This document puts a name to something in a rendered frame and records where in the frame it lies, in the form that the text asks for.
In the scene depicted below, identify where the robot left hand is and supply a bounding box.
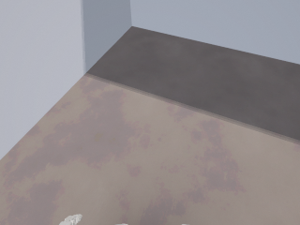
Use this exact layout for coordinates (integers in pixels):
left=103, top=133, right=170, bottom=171
left=59, top=214, right=83, bottom=225

